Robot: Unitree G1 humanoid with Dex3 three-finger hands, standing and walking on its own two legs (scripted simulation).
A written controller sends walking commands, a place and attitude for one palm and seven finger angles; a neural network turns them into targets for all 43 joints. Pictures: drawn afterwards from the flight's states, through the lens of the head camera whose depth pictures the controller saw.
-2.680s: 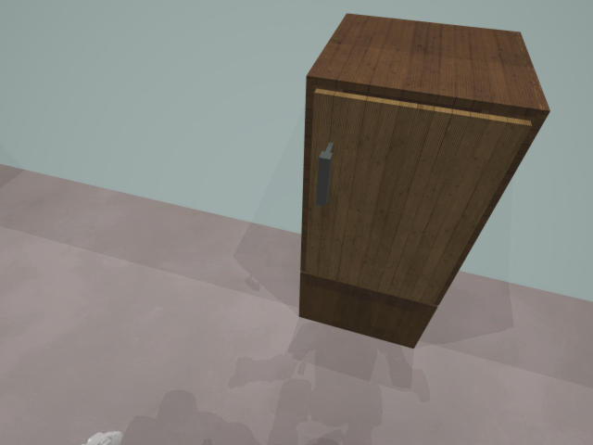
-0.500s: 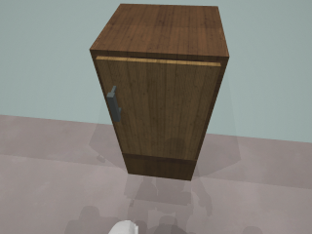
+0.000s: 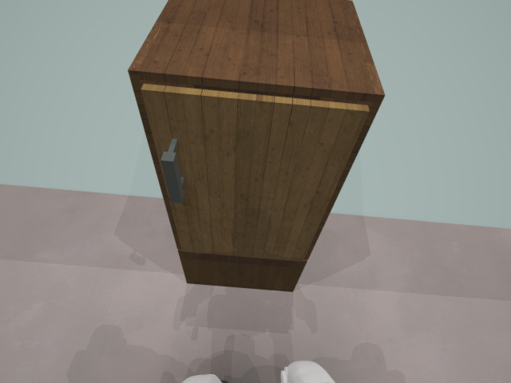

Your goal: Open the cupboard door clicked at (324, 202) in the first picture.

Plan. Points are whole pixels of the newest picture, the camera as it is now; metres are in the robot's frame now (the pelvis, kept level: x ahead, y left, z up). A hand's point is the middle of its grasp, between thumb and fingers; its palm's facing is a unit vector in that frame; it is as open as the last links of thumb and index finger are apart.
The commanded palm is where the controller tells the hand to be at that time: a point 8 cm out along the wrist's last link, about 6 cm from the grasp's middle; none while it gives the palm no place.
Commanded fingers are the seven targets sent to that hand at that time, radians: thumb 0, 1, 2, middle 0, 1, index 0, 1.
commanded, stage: come to a stop and stand still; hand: left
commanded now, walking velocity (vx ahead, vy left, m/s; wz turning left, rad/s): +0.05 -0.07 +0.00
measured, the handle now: (175, 171) +0.49 +0.19 -0.02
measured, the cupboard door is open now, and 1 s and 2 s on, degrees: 0 0 0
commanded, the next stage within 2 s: none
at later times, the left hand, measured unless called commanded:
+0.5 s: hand out of the picture -0.09 +0.12 -0.15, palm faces +0.09 -0.98 -0.19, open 7.4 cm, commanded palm none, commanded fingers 0.00 0.90 0.90 -0.20 -0.30 -0.20 -0.30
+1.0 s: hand out of the picture -0.02 +0.19 -0.18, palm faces +0.05 -0.98 -0.19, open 7.4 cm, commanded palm none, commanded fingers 0.00 0.90 0.90 -0.20 -0.30 -0.20 -0.30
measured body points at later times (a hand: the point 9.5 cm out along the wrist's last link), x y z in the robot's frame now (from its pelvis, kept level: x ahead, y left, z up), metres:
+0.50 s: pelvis -0.03 -0.03 +0.01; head -0.03 -0.05 +0.46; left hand -0.10 +0.17 -0.14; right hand -0.05 -0.27 -0.15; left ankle -0.02 +0.09 -0.69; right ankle -0.10 -0.14 -0.73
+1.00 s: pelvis -0.03 +0.01 +0.01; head -0.03 +0.02 +0.46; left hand -0.02 +0.24 -0.16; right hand +0.03 -0.21 -0.14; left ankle -0.03 +0.11 -0.73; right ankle -0.10 -0.14 -0.73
